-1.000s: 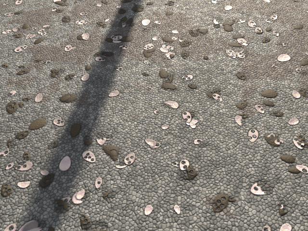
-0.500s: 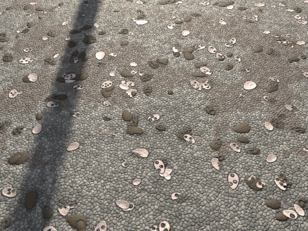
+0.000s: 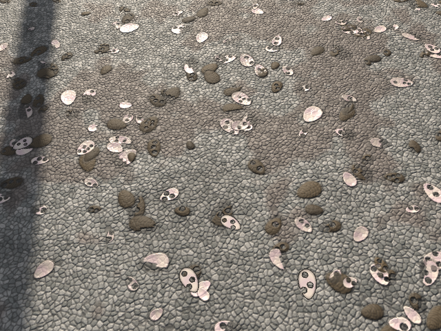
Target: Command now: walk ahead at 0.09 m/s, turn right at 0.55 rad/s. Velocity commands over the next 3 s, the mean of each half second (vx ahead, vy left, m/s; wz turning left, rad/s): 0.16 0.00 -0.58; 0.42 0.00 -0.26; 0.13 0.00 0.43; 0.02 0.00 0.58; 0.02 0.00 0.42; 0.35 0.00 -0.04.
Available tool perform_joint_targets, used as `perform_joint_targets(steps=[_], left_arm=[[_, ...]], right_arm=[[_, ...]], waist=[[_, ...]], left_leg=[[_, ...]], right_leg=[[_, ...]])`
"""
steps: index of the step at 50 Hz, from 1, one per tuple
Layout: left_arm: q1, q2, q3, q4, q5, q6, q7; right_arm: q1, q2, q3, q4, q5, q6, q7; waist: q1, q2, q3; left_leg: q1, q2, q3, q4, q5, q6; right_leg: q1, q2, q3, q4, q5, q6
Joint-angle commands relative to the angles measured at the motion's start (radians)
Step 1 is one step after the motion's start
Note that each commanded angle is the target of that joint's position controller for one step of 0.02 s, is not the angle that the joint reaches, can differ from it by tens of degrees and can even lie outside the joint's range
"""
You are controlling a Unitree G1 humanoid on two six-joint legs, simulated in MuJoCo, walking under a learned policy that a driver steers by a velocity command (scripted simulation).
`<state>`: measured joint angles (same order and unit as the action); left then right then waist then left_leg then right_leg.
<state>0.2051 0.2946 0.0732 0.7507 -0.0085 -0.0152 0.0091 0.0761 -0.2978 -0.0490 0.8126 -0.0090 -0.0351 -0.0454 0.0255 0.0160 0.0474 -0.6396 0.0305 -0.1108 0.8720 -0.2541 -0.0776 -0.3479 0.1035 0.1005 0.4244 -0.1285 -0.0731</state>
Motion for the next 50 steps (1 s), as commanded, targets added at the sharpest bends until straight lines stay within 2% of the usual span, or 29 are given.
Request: perform_joint_targets(steps=[1, 3, 6, 8, 9, 10, 11, 12, 13, 14, 15, 16, 19, 22, 28, 30, 31, 32, 33, 34, 35, 36, 37, 38, 40, 43, 46, 47, 50], left_arm=[[-0.020, 0.166, 0.043, -0.081, -0.004, 0.008, 0.022], [-0.012, 0.164, 0.043, -0.084, -0.002, 0.019, 0.028], [-0.021, 0.158, 0.042, -0.101, -0.002, 0.030, 0.032], [-0.052, 0.139, 0.034, -0.121, -0.013, 0.036, 0.035], [-0.013, 0.090, 0.019, -0.130, -0.004, 0.038, 0.034], [0.081, 0.043, 0.010, -0.141, -0.002, 0.032, 0.031], [0.079, 0.140, 0.032, -0.143, 0.009, 0.020, 0.027], [0.076, 0.197, 0.051, -0.126, -0.001, 0.022, 0.024], [0.060, 0.188, 0.055, -0.115, -0.007, 0.034, 0.026], [0.042, 0.165, 0.050, -0.117, -0.006, 0.047, 0.026], [0.027, 0.135, 0.040, -0.130, -0.006, 0.051, 0.018], [0.004, 0.114, 0.033, -0.147, -0.010, 0.048, 0.010], [-0.066, 0.087, 0.023, -0.191, -0.011, 0.025, -0.004], [-0.087, 0.064, 0.014, -0.214, -0.007, 0.009, -0.017], [-0.079, 0.070, 0.014, -0.227, -0.013, 0.007, -0.037], [-0.013, 0.065, 0.018, -0.203, -0.011, 0.008, -0.039], [0.067, 0.081, 0.031, -0.171, -0.012, 0.009, -0.033], [0.200, 0.129, 0.057, -0.137, -0.018, 0.009, -0.024], [0.292, 0.271, 0.080, -0.142, -0.007, 0.005, -0.010], [0.299, 0.253, 0.071, -0.152, -0.007, -0.019, -0.019], [0.272, 0.194, 0.050, -0.151, -0.002, -0.039, -0.026], [0.225, 0.150, 0.036, -0.155, 0.002, -0.049, -0.028], [0.172, 0.123, 0.024, -0.164, 0.002, -0.050, -0.029], [0.131, 0.109, 0.016, -0.170, 0.005, -0.049, -0.027], [0.111, 0.117, 0.017, -0.167, 0.009, -0.057, -0.019], [0.126, 0.126, 0.019, -0.132, 0.007, -0.063, -0.006], [0.144, 0.128, 0.018, -0.096, 0.012, -0.067, 0.002], [0.153, 0.130, 0.018, -0.082, 0.014, -0.068, 0.006], [0.181, 0.139, 0.021, -0.043, 0.013, -0.063, 0.013]], right_arm=[[0.031, -0.078, -0.021, -0.050, 0.005, 0.010, -0.001], [-0.001, -0.084, -0.023, -0.066, 0.008, 0.004, 0.004], [0.021, -0.102, -0.031, -0.072, 0.013, -0.016, 0.013], [0.094, -0.117, -0.041, -0.054, 0.014, -0.031, 0.020], [0.120, -0.175, -0.055, -0.058, -0.002, -0.030, 0.015], [0.075, -0.241, -0.067, -0.074, -0.024, -0.013, 0.005], [0.117, -0.194, -0.062, -0.073, -0.031, -0.007, 0.010], [0.100, -0.146, -0.051, -0.091, -0.020, -0.006, 0.011], [0.071, -0.115, -0.046, -0.095, -0.007, -0.001, 0.010], [0.058, -0.097, -0.040, -0.099, 0.007, 0.004, 0.007], [0.061, -0.103, -0.038, -0.095, 0.013, 0.007, 0.001], [0.076, -0.116, -0.041, -0.092, 0.012, 0.008, -0.004], [0.141, -0.142, -0.053, -0.085, 0.007, -0.004, -0.007], [0.154, -0.170, -0.065, -0.084, 0.013, -0.021, 0.004], [0.152, -0.203, -0.082, -0.076, 0.035, -0.031, 0.046], [0.137, -0.197, -0.080, -0.068, 0.050, -0.023, 0.055], [0.149, -0.168, -0.069, -0.061, 0.045, -0.022, 0.058], [0.156, -0.106, -0.046, -0.059, 0.022, -0.027, 0.062], [0.124, -0.021, -0.011, -0.137, -0.020, -0.045, 0.070], [0.087, -0.090, -0.029, -0.145, 0.016, -0.071, 0.070], [0.055, -0.148, -0.043, -0.152, 0.048, -0.085, 0.074], [0.062, -0.148, -0.043, -0.140, 0.047, -0.089, 0.076], [0.069, -0.140, -0.042, -0.123, 0.026, -0.088, 0.075], [0.082, -0.137, -0.044, -0.116, 0.013, -0.082, 0.077], [0.102, -0.110, -0.039, -0.099, 0.010, -0.070, 0.084], [0.056, -0.070, -0.024, -0.099, 0.014, -0.056, 0.083], [-0.029, -0.035, -0.006, -0.117, 0.025, -0.057, 0.094], [-0.063, -0.025, 0.000, -0.127, 0.024, -0.059, 0.100], [-0.105, -0.027, 0.000, -0.151, 0.024, -0.065, 0.118]], waist=[[-0.023, -0.128, -0.179], [-0.015, -0.152, -0.152], [-0.029, -0.178, -0.152], [-0.073, -0.167, -0.156], [-0.052, -0.061, -0.202], [0.031, 0.217, -0.187], [-0.009, 0.252, -0.210], [-0.016, 0.147, -0.204], [-0.014, 0.101, -0.174], [-0.023, 0.105, -0.138], [-0.034, 0.134, -0.104], [-0.045, 0.155, -0.079], [-0.093, 0.147, -0.074], [-0.098, 0.139, -0.077], [-0.079, 0.133, -0.042], [-0.031, 0.100, -0.045], [0.004, 0.066, -0.070], [0.067, -0.028, -0.134], [0.072, -0.361, -0.176], [0.099, -0.279, -0.190], [0.089, -0.214, -0.114], [0.058, -0.177, -0.077], [0.031, -0.127, -0.053], [0.003, -0.119, -0.039], [-0.023, -0.110, -0.042], [-0.018, -0.076, -0.027], [0.013, -0.087, 0.013], [0.025, -0.086, 0.028], [0.038, -0.086, 0.025]], left_leg=[[0.120, -0.037, 0.009, -0.090, 0.061, -0.006], [0.129, -0.053, -0.004, -0.157, 0.037, -0.003], [0.200, -0.069, -0.009, -0.280, -0.005, 0.011], [0.357, -0.037, 0.006, -0.504, 0.172, 0.044], [0.508, 0.134, -0.113, -0.520, 0.289, 0.105], [0.630, 0.332, -0.334, -0.504, 0.620, 0.258], [0.619, 0.432, -0.457, -0.524, 0.671, 0.378], [0.611, 0.376, -0.355, -0.525, 0.510, 0.353], [0.592, 0.293, -0.254, -0.536, 0.289, 0.289], [0.570, 0.244, -0.201, -0.568, 0.077, 0.252], [0.542, 0.224, -0.177, -0.608, -0.035, 0.247], [0.520, 0.210, -0.145, -0.646, -0.098, 0.245], [0.564, 0.234, -0.110, -0.689, -0.134, 0.261], [0.558, 0.258, -0.051, -0.702, -0.110, 0.263], [0.479, 0.275, 0.062, -0.679, -0.083, 0.242], [0.425, 0.265, 0.105, -0.603, -0.101, 0.218], [0.355, 0.235, 0.145, -0.510, -0.060, 0.196], [0.254, 0.172, 0.233, -0.276, 0.011, 0.146], [-0.096, 0.031, 0.293, 0.154, -0.267, 0.048], [-0.284, -0.010, 0.125, 0.348, -0.320, 0.050], [-0.332, 0.045, 0.081, 0.396, -0.247, 0.083], [-0.310, 0.080, 0.078, 0.364, -0.151, 0.102], [-0.263, 0.100, 0.071, 0.306, -0.079, 0.101], [-0.202, 0.113, 0.067, 0.253, -0.024, 0.097], [-0.144, 0.102, 0.085, 0.199, 0.060, 0.078], [-0.141, 0.085, 0.097, 0.039, 0.200, 0.054], [-0.056, 0.052, 0.126, -0.162, 0.356, 0.068], [-0.017, 0.036, 0.143, -0.217, 0.393, 0.076], [0.051, -0.005, 0.149, -0.308, 0.423, 0.106]], right_leg=[[0.081, -0.237, 0.235, -0.080, 0.200, -0.142], [0.093, -0.232, 0.284, -0.069, 0.121, -0.136], [0.138, -0.228, 0.357, -0.012, 0.204, -0.123], [0.116, -0.175, 0.355, 0.060, 0.182, -0.070], [0.024, -0.115, 0.292, 0.195, -0.037, -0.021], [-0.192, 0.059, 0.110, 0.386, -0.488, 0.042], [-0.280, 0.017, 0.061, 0.615, -0.573, 0.092], [-0.297, -0.036, 0.060, 0.710, -0.477, 0.106], [-0.322, -0.066, 0.037, 0.725, -0.385, 0.118], [-0.350, -0.086, 0.018, 0.734, -0.318, 0.127], [-0.368, -0.098, -0.008, 0.739, -0.270, 0.134], [-0.367, -0.107, -0.042, 0.714, -0.242, 0.136], [-0.381, -0.138, -0.071, 0.600, -0.205, 0.134], [-0.320, -0.167, -0.088, 0.470, -0.171, 0.114], [-0.114, -0.160, -0.155, 0.250, -0.174, 0.049], [0.033, -0.127, -0.195, 0.122, -0.128, 0.014], [0.182, -0.088, -0.213, 0.088, -0.129, -0.006], [0.386, -0.123, -0.119, 0.049, -0.135, -0.038], [0.607, -0.403, 0.372, -0.070, -0.177, -0.174], [0.600, -0.491, 0.603, -0.190, -0.320, -0.291], [0.555, -0.470, 0.517, -0.189, -0.306, -0.264], [0.489, -0.430, 0.407, -0.176, -0.237, -0.228], [0.421, -0.389, 0.323, -0.183, -0.148, -0.202], [0.357, -0.360, 0.256, -0.204, -0.043, -0.182], [0.314, -0.335, 0.172, -0.233, 0.141, -0.174], [0.314, -0.308, 0.050, -0.254, 0.264, -0.146], [0.267, -0.275, -0.061, -0.278, 0.296, -0.103], [0.250, -0.271, -0.090, -0.277, 0.338, -0.092], [0.292, -0.292, -0.137, -0.227, 0.446, -0.070]])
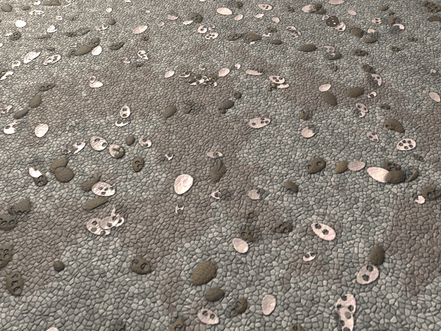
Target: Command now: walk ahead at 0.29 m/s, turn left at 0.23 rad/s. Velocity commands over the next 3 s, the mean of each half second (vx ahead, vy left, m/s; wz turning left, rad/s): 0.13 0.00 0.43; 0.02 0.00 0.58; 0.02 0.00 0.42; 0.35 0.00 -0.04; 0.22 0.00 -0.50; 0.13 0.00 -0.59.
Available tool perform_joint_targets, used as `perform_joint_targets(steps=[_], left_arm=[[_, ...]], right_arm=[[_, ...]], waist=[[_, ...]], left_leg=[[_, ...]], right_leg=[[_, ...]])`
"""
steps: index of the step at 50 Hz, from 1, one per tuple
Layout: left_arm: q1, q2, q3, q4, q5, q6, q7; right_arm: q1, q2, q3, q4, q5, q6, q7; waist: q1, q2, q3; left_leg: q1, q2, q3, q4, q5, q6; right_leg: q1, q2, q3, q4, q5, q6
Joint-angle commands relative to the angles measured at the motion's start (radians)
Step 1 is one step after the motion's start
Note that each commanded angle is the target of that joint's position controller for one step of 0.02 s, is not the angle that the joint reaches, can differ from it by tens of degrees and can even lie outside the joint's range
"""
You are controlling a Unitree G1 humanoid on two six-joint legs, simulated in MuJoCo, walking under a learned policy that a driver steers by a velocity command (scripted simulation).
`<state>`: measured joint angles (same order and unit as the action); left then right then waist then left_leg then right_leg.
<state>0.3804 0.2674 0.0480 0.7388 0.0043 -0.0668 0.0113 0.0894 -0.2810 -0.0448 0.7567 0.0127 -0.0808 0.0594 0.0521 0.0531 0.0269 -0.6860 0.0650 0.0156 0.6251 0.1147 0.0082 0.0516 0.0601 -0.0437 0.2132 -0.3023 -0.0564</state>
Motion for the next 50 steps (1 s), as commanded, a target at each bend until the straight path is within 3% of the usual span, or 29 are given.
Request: perform_joint_targets(steps=[1, 3, 5, 6, 7, 8, 9, 10, 11, 13, 16, 19, 22, 25, 27, 28, 29, 30, 31, 32, 33, 34, 36, 40, 45, 47, 48, 49, 50], left_arm=[[-0.004, 0.172, 0.049, -0.028, -0.001, -0.008, 0.015], [-0.040, 0.194, 0.057, -0.038, -0.007, 0.005, 0.028], [-0.076, 0.200, 0.058, -0.059, -0.006, 0.024, 0.041], [-0.055, 0.175, 0.046, -0.084, 0.010, 0.020, 0.042], [0.120, 0.048, 0.009, -0.097, 0.043, 0.008, 0.023], [0.116, 0.135, 0.012, -0.077, 0.014, -0.003, 0.004], [-0.003, 0.184, 0.026, -0.105, -0.020, -0.002, -0.001], [-0.077, 0.185, 0.025, -0.127, -0.015, 0.004, 0.006], [-0.114, 0.182, 0.027, -0.133, -0.003, 0.018, 0.017], [-0.087, 0.169, 0.029, -0.141, 0.006, 0.044, 0.026], [-0.067, 0.115, 0.014, -0.129, 0.019, 0.048, 0.043], [-0.099, 0.116, 0.016, -0.131, 0.014, 0.056, 0.045], [-0.163, 0.110, 0.018, -0.151, 0.006, 0.055, 0.037], [-0.186, 0.116, 0.025, -0.158, -0.003, 0.033, 0.024], [-0.145, 0.117, 0.035, -0.145, -0.009, 0.020, 0.016], [-0.123, 0.146, 0.048, -0.139, -0.004, 0.016, 0.017], [-0.122, 0.219, 0.063, -0.155, 0.016, 0.022, 0.025], [-0.145, 0.268, 0.079, -0.142, 0.056, 0.034, 0.018], [-0.177, 0.208, 0.066, -0.169, 0.053, 0.032, 0.019], [-0.215, 0.161, 0.053, -0.177, 0.038, 0.033, 0.024], [-0.243, 0.140, 0.046, -0.185, 0.023, 0.035, 0.026], [-0.254, 0.131, 0.043, -0.183, 0.009, 0.038, 0.030], [-0.240, 0.131, 0.041, -0.175, 0.014, 0.048, 0.035], [-0.188, 0.170, 0.061, -0.152, 0.014, 0.066, 0.041], [-0.211, 0.210, 0.082, -0.136, -0.010, 0.067, 0.021], [-0.235, 0.211, 0.084, -0.127, -0.031, 0.065, 0.018], [-0.211, 0.187, 0.079, -0.111, -0.036, 0.062, 0.018], [-0.165, 0.144, 0.069, -0.097, -0.016, 0.059, 0.013], [-0.185, 0.069, 0.038, -0.151, 0.047, 0.058, 0.008]], right_arm=[[-0.112, -0.055, -0.009, -0.101, 0.002, -0.019, 0.019], [-0.047, -0.102, -0.029, -0.100, -0.008, -0.018, 0.026], [0.145, -0.162, -0.062, -0.060, -0.012, -0.016, 0.017], [0.241, -0.219, -0.076, -0.062, -0.017, -0.011, -0.002], [0.216, -0.291, -0.078, -0.085, -0.032, -0.007, -0.010], [0.235, -0.236, -0.069, -0.101, -0.023, 0.002, -0.014], [0.164, -0.202, -0.065, -0.127, -0.011, 0.015, -0.020], [0.107, -0.164, -0.054, -0.134, 0.006, 0.028, -0.029], [0.071, -0.145, -0.046, -0.146, 0.009, 0.039, -0.036], [0.036, -0.158, -0.051, -0.154, -0.016, 0.049, -0.041], [0.038, -0.182, -0.064, -0.147, -0.019, 0.052, -0.052], [0.030, -0.200, -0.074, -0.153, -0.003, 0.076, -0.070], [0.021, -0.194, -0.073, -0.163, 0.001, 0.100, -0.081], [0.045, -0.189, -0.074, -0.166, -0.001, 0.113, -0.081], [0.037, -0.177, -0.069, -0.172, 0.008, 0.122, -0.081], [0.055, -0.152, -0.062, -0.172, 0.012, 0.124, -0.083], [0.107, -0.092, -0.046, -0.173, 0.003, 0.123, -0.080], [0.075, -0.125, -0.060, -0.215, 0.009, 0.107, -0.076], [0.098, -0.209, -0.086, -0.190, -0.007, 0.100, -0.075], [0.115, -0.222, -0.097, -0.164, 0.004, 0.108, -0.075], [0.141, -0.196, -0.095, -0.139, 0.006, 0.124, -0.082], [0.147, -0.173, -0.089, -0.138, 0.004, 0.136, -0.084], [0.114, -0.127, -0.074, -0.159, 0.013, 0.144, -0.080], [0.025, -0.090, -0.056, -0.214, 0.011, 0.138, -0.065], [0.040, -0.108, -0.061, -0.230, 0.011, 0.145, -0.044], [0.094, -0.104, -0.068, -0.215, 0.011, 0.148, -0.037], [0.138, -0.114, -0.076, -0.199, 0.009, 0.147, -0.041], [0.176, -0.176, -0.096, -0.197, 0.010, 0.143, -0.051], [0.178, -0.297, -0.116, -0.227, 0.000, 0.137, -0.068]], waist=[[0.003, -0.131, 0.035], [-0.040, -0.163, -0.024], [-0.137, -0.151, -0.137], [-0.170, -0.048, -0.239], [-0.040, 0.214, -0.383], [-0.107, 0.104, -0.560], [-0.125, 0.038, -0.428], [-0.106, -0.056, -0.281], [-0.081, -0.096, -0.184], [-0.024, -0.031, -0.110], [-0.016, 0.013, -0.138], [-0.030, 0.025, -0.191], [-0.054, 0.072, -0.156], [-0.075, 0.107, -0.148], [-0.042, 0.116, -0.147], [-0.035, 0.091, -0.148], [-0.068, -0.101, -0.175], [-0.081, -0.383, -0.104], [-0.074, -0.276, -0.108], [-0.083, -0.204, -0.096], [-0.091, -0.166, -0.088], [-0.084, -0.168, -0.072], [-0.064, -0.192, -0.057], [-0.008, -0.241, -0.096], [-0.012, -0.267, -0.114], [-0.053, -0.251, -0.114], [-0.069, -0.217, -0.121], [-0.066, -0.061, -0.136], [-0.035, 0.284, -0.130]], left_leg=[[0.110, -0.054, 0.019, -0.075, 0.027, 0.034], [0.168, -0.100, 0.040, -0.081, -0.070, 0.061], [0.397, -0.156, 0.065, -0.148, -0.047, 0.097], [0.667, -0.021, -0.107, -0.131, 0.263, 0.161], [1.019, 0.274, -0.535, -0.034, 0.674, 0.384], [1.071, 0.308, -0.700, -0.139, 0.447, 0.445], [0.949, 0.252, -0.585, -0.189, 0.248, 0.392], [0.781, 0.199, -0.502, -0.233, 0.101, 0.337], [0.614, 0.168, -0.457, -0.277, 0.032, 0.311], [0.394, 0.113, -0.411, -0.338, -0.036, 0.292], [0.326, 0.073, -0.341, -0.315, 0.128, 0.279], [0.332, 0.049, -0.358, -0.303, -0.078, 0.241], [0.312, 0.021, -0.407, -0.316, -0.357, 0.206], [0.370, 0.030, -0.476, -0.276, -0.353, 0.193], [0.387, 0.010, -0.501, -0.219, -0.307, 0.160], [0.344, -0.029, -0.478, -0.161, -0.352, 0.119], [0.241, -0.118, -0.348, 0.050, -0.590, 0.056], [0.050, -0.232, -0.154, 0.251, -0.736, 0.006], [0.046, -0.156, -0.179, 0.450, -0.702, -0.030], [0.051, -0.149, -0.166, 0.523, -0.640, -0.049], [0.054, -0.139, -0.145, 0.582, -0.594, -0.072], [0.031, -0.130, -0.135, 0.632, -0.551, -0.090], [0.037, -0.113, -0.080, 0.590, -0.501, -0.109], [0.080, -0.061, -0.037, 0.369, -0.516, -0.119], [0.261, -0.060, 0.037, 0.120, -0.509, -0.069], [0.368, -0.080, 0.067, -0.076, -0.383, -0.021], [0.476, -0.101, 0.062, -0.188, -0.285, 0.011], [0.649, -0.012, -0.094, -0.241, -0.045, 0.061], [0.778, 0.268, -0.471, -0.207, 0.381, 0.223]], right_leg=[[-0.076, -0.260, -0.001, 0.019, 0.677, -0.079], [0.000, -0.266, -0.008, 0.147, 0.905, -0.052], [-0.021, -0.218, -0.045, 0.457, 1.011, -0.002], [-0.221, -0.159, -0.056, 0.753, 0.693, 0.050], [-0.602, 0.035, 0.009, 1.165, -0.383, 0.128], [-0.660, 0.030, 0.198, 1.298, -0.381, 0.128], [-0.712, -0.024, 0.204, 1.271, -0.299, 0.112], [-0.736, -0.059, 0.171, 1.196, -0.225, 0.107], [-0.712, -0.081, 0.158, 1.131, -0.185, 0.110], [-0.594, -0.094, 0.150, 1.003, -0.151, 0.111], [-0.536, -0.076, 0.116, 0.822, -0.124, 0.135], [-0.516, -0.067, 0.133, 0.727, -0.012, 0.149], [-0.502, -0.052, 0.141, 0.614, 0.025, 0.146], [-0.465, -0.034, 0.142, 0.475, -0.004, 0.129], [-0.362, -0.025, 0.125, 0.267, 0.072, 0.102], [-0.266, -0.088, 0.156, 0.169, 0.128, 0.075], [-0.161, -0.318, 0.341, 0.127, 0.201, -0.011], [-0.212, -0.456, 0.572, 0.076, 0.351, -0.169], [-0.229, -0.470, 0.547, 0.092, 0.375, -0.199], [-0.243, -0.408, 0.433, 0.115, 0.383, -0.160], [-0.239, -0.348, 0.341, 0.133, 0.381, -0.123], [-0.232, -0.331, 0.293, 0.139, 0.404, -0.117], [-0.227, -0.288, 0.195, 0.129, 0.426, -0.117], [-0.120, -0.328, 0.156, 0.145, 0.451, -0.147], [-0.153, -0.374, 0.116, 0.170, 0.467, -0.145], [-0.181, -0.365, 0.081, 0.234, 0.445, -0.104], [-0.236, -0.337, 0.039, 0.301, 0.383, -0.055], [-0.397, -0.271, -0.051, 0.474, 0.195, 0.035], [-0.716, -0.128, -0.098, 0.791, -0.375, 0.141]])
Over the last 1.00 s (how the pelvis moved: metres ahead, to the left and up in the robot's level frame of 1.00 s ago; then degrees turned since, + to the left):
0.25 -0.11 0.00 -24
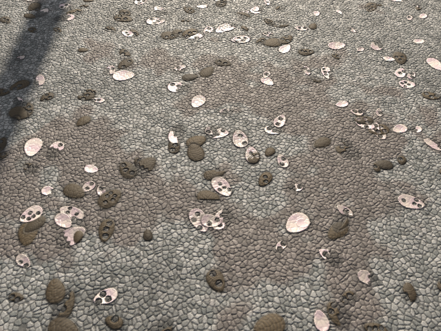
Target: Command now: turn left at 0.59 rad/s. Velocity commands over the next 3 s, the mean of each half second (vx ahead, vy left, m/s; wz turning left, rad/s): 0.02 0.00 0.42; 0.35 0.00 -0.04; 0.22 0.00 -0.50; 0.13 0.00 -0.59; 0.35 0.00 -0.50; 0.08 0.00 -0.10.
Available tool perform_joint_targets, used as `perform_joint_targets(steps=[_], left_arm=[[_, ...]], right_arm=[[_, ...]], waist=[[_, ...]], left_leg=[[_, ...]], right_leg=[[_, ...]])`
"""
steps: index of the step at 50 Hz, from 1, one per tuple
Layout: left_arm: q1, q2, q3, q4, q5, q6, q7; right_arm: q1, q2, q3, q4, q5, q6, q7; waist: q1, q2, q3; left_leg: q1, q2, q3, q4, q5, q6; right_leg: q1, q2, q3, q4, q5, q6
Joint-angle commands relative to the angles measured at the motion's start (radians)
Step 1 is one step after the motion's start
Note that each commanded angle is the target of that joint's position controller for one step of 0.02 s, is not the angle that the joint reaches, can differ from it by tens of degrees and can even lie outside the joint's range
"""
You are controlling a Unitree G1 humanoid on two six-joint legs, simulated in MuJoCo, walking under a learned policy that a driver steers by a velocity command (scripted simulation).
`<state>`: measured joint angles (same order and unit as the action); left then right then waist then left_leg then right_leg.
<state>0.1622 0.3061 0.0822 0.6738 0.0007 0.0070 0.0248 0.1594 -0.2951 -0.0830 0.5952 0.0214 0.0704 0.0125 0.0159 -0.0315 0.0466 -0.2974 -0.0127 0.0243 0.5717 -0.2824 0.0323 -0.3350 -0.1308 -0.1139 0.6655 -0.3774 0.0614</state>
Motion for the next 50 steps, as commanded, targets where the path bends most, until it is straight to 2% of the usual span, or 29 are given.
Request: perform_joint_targets(steps=[1, 2, 4, 5, 7, 11, 17, 18, 20, 21, 22, 23, 24, 25, 26, 27, 28, 30, 33, 36, 38, 39, 40, 41, 42, 43, 44, 46, 50], left_arm=[[-0.075, 0.089, 0.020, -0.109, 0.027, -0.021, 0.006], [-0.096, 0.124, 0.032, -0.104, 0.002, -0.017, 0.012], [-0.074, 0.126, 0.041, -0.075, 0.010, -0.009, 0.026], [-0.054, 0.124, 0.043, -0.072, 0.016, -0.007, 0.028], [-0.028, 0.101, 0.038, -0.061, 0.011, -0.011, 0.020], [-0.049, 0.068, 0.021, -0.058, 0.004, -0.012, 0.012], [-0.062, 0.074, 0.016, -0.067, -0.008, -0.019, -0.007], [-0.057, 0.073, 0.015, -0.067, -0.009, -0.022, -0.011], [-0.013, 0.051, 0.010, -0.054, -0.007, -0.033, -0.020], [0.003, 0.050, 0.008, -0.051, 0.006, -0.039, -0.023], [0.034, 0.087, 0.009, -0.054, 0.025, -0.042, -0.020], [0.006, 0.127, 0.013, -0.043, 0.035, -0.041, -0.019], [0.005, 0.100, 0.010, -0.044, 0.023, -0.041, -0.021], [0.020, 0.112, 0.013, -0.044, 0.014, -0.039, -0.019], [0.049, 0.144, 0.022, -0.033, 0.011, -0.037, -0.012], [0.088, 0.155, 0.024, -0.023, 0.007, -0.040, -0.005], [0.111, 0.156, 0.023, -0.012, 0.000, -0.046, 0.001], [0.125, 0.134, 0.019, -0.009, -0.014, -0.051, 0.003], [0.106, 0.137, 0.021, -0.012, -0.020, -0.048, -0.004], [0.106, 0.149, 0.023, -0.006, -0.034, -0.040, -0.019], [0.109, 0.103, 0.005, -0.003, -0.027, -0.044, -0.026], [0.085, 0.035, -0.018, -0.014, -0.016, -0.051, -0.033], [0.074, -0.028, -0.038, -0.068, -0.013, -0.070, -0.031], [0.043, 0.067, -0.013, -0.083, -0.045, -0.083, -0.019], [0.050, 0.109, 0.003, -0.072, -0.060, -0.087, -0.019], [0.061, 0.104, 0.003, -0.053, -0.055, -0.087, -0.023], [0.062, 0.093, 0.004, -0.041, -0.042, -0.087, -0.026], [0.067, 0.066, 0.002, -0.028, -0.033, -0.079, -0.038], [0.023, 0.032, -0.008, -0.044, -0.027, -0.067, -0.045]], right_arm=[[0.139, -0.256, -0.069, -0.070, -0.052, -0.039, -0.008], [0.097, -0.228, -0.056, -0.059, -0.053, -0.057, -0.006], [0.002, -0.168, -0.038, -0.059, -0.011, -0.060, -0.021], [-0.026, -0.163, -0.032, -0.061, -0.004, -0.054, -0.028], [-0.023, -0.156, -0.027, -0.060, -0.015, -0.048, -0.038], [-0.007, -0.162, -0.028, -0.047, -0.014, -0.045, -0.048], [-0.013, -0.160, -0.018, -0.028, -0.024, -0.038, -0.031], [-0.018, -0.155, -0.014, -0.024, -0.022, -0.038, -0.029], [-0.049, -0.127, -0.001, -0.019, -0.013, -0.038, -0.028], [-0.035, -0.104, 0.008, -0.011, -0.011, -0.042, -0.028], [0.008, -0.061, 0.023, -0.002, -0.031, -0.050, -0.029], [0.072, -0.041, 0.025, 0.007, -0.036, -0.059, -0.024], [0.030, -0.072, 0.021, 0.000, -0.040, -0.064, -0.026], [-0.022, -0.118, 0.005, -0.004, -0.027, -0.069, -0.026], [-0.061, -0.122, -0.002, -0.009, -0.020, -0.073, -0.028], [-0.084, -0.129, -0.007, -0.018, -0.016, -0.077, -0.026], [-0.071, -0.123, -0.010, -0.016, -0.009, -0.084, -0.020], [-0.052, -0.079, 0.000, 0.000, -0.002, -0.101, -0.008], [-0.065, -0.026, 0.017, 0.009, -0.005, -0.128, 0.012], [0.004, -0.042, 0.009, 0.040, 0.000, -0.135, 0.022], [0.135, -0.068, -0.006, 0.085, 0.006, -0.132, 0.013], [0.243, -0.110, -0.018, 0.098, 0.005, -0.135, 0.000], [0.321, -0.246, -0.047, 0.097, -0.014, -0.136, -0.006], [0.334, -0.231, -0.046, 0.110, -0.028, -0.149, 0.000], [0.285, -0.160, -0.023, 0.109, -0.022, -0.163, 0.000], [0.243, -0.119, -0.010, 0.105, -0.024, -0.171, -0.001], [0.206, -0.100, -0.003, 0.104, -0.026, -0.173, -0.003], [0.185, -0.080, 0.003, 0.104, -0.034, -0.176, -0.008], [0.196, -0.083, 0.002, 0.132, -0.035, -0.182, -0.014]], waist=[[-0.101, 0.294, -0.221], [-0.076, 0.207, -0.162], [-0.032, 0.148, -0.115], [-0.013, 0.154, -0.116], [-0.003, 0.158, -0.145], [-0.024, 0.161, -0.151], [-0.052, 0.189, -0.116], [-0.048, 0.187, -0.113], [-0.006, 0.171, -0.114], [0.006, 0.145, -0.117], [-0.008, 0.055, -0.165], [-0.086, -0.124, -0.155], [-0.047, -0.177, -0.132], [-0.008, -0.173, -0.068], [0.014, -0.184, -0.010], [0.037, -0.193, 0.031], [0.034, -0.168, 0.044], [0.033, -0.130, 0.030], [0.033, -0.136, -0.002], [-0.009, -0.120, -0.025], [-0.070, -0.081, -0.062], [-0.122, 0.012, -0.092], [-0.132, 0.287, -0.132], [-0.150, 0.242, -0.079], [-0.117, 0.198, 0.013], [-0.094, 0.183, 0.037], [-0.075, 0.154, 0.041], [-0.059, 0.139, 0.038], [-0.059, 0.105, 0.040]], left_leg=[[0.298, 0.414, -0.556, -0.199, 0.704, 0.350], [0.259, 0.352, -0.461, -0.214, 0.594, 0.311], [0.217, 0.253, -0.365, -0.209, 0.482, 0.210], [0.177, 0.228, -0.342, -0.210, 0.509, 0.201], [0.166, 0.205, -0.329, -0.209, 0.518, 0.201], [0.193, 0.192, -0.349, -0.202, 0.404, 0.193], [0.102, 0.195, -0.421, -0.187, 0.308, 0.203], [0.103, 0.194, -0.436, -0.177, 0.318, 0.200], [0.081, 0.161, -0.432, -0.144, 0.323, 0.166], [0.049, 0.132, -0.422, -0.137, 0.275, 0.123], [-0.008, 0.077, -0.364, -0.077, 0.080, 0.060], [-0.068, -0.042, -0.205, -0.016, -0.130, 0.003], [-0.054, -0.044, -0.137, 0.024, -0.165, -0.032], [-0.108, -0.053, -0.089, 0.104, -0.166, -0.041], [-0.170, -0.044, -0.061, 0.181, -0.177, -0.047], [-0.250, -0.018, -0.074, 0.275, -0.223, -0.052], [-0.317, 0.009, -0.089, 0.338, -0.226, -0.049], [-0.342, 0.028, -0.065, 0.301, -0.188, -0.038], [-0.156, 0.008, -0.002, 0.123, -0.116, -0.027], [0.063, -0.023, 0.045, -0.069, 0.041, -0.014], [0.284, -0.018, 0.023, -0.122, 0.071, 0.003], [0.434, 0.112, -0.153, -0.191, -0.017, 0.039], [0.541, 0.356, -0.545, -0.316, -0.243, 0.163], [0.442, 0.430, -0.727, -0.388, -0.431, 0.264], [0.411, 0.396, -0.641, -0.395, -0.462, 0.240], [0.388, 0.345, -0.527, -0.398, -0.364, 0.199], [0.367, 0.311, -0.428, -0.404, -0.227, 0.168], [0.317, 0.261, -0.261, -0.421, 0.022, 0.127], [0.281, 0.231, -0.070, -0.438, 0.307, 0.125]], right_leg=[[-0.363, 0.110, 0.143, 0.502, -0.339, 0.026], [-0.375, 0.091, 0.172, 0.553, -0.257, 0.014], [-0.377, 0.075, 0.187, 0.505, -0.103, 0.010], [-0.336, 0.088, 0.182, 0.504, -0.052, 0.019], [-0.288, 0.114, 0.174, 0.487, 0.008, 0.027], [-0.246, 0.122, 0.178, 0.273, 0.050, 0.033], [-0.070, 0.125, 0.163, 0.069, -0.003, 0.011], [-0.046, 0.126, 0.161, 0.023, -0.002, 0.005], [0.070, 0.131, 0.148, -0.186, 0.125, -0.016], [0.161, 0.111, 0.167, -0.300, 0.270, -0.034], [0.277, -0.002, 0.261, -0.312, 0.382, -0.069], [0.259, -0.077, 0.362, -0.301, 0.296, -0.164], [0.178, -0.115, 0.451, -0.378, -0.024, -0.241], [0.160, -0.117, 0.488, -0.442, -0.259, -0.250], [0.146, -0.143, 0.539, -0.481, -0.335, -0.256], [0.161, -0.173, 0.581, -0.507, -0.321, -0.274], [0.200, -0.184, 0.588, -0.503, -0.283, -0.278], [0.257, -0.143, 0.510, -0.498, -0.203, -0.258], [0.183, -0.071, 0.367, -0.487, -0.040, -0.240], [0.082, -0.066, 0.320, -0.436, -0.016, -0.243], [-0.041, -0.041, 0.293, -0.333, -0.035, -0.202], [-0.170, 0.029, 0.230, -0.124, -0.040, -0.142], [-0.399, 0.137, 0.110, 0.226, -0.142, -0.075], [-0.502, 0.125, 0.207, 0.428, -0.199, -0.079], [-0.569, 0.088, 0.254, 0.493, -0.103, -0.102], [-0.569, 0.072, 0.257, 0.499, -0.013, -0.114], [-0.558, 0.060, 0.263, 0.479, 0.061, -0.115], [-0.501, 0.049, 0.259, 0.450, 0.175, -0.102], [-0.484, 0.068, 0.232, 0.329, 0.320, -0.056]])
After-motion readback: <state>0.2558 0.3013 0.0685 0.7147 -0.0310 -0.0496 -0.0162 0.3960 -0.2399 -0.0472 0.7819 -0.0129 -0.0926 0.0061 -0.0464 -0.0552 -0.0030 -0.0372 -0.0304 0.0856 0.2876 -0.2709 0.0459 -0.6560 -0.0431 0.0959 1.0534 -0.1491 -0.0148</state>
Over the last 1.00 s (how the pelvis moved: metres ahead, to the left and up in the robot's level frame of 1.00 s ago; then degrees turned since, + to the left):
0.18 0.00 -0.01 35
